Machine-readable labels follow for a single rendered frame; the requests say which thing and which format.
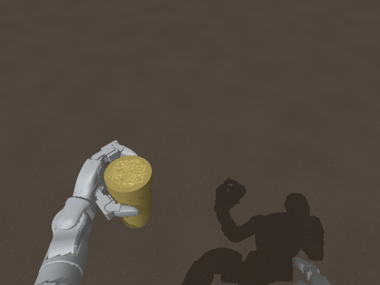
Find left robot hand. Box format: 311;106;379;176
73;140;139;220

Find cup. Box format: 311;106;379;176
104;156;153;229

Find right robot hand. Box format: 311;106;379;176
294;257;330;285

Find left robot arm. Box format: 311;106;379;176
34;197;97;285

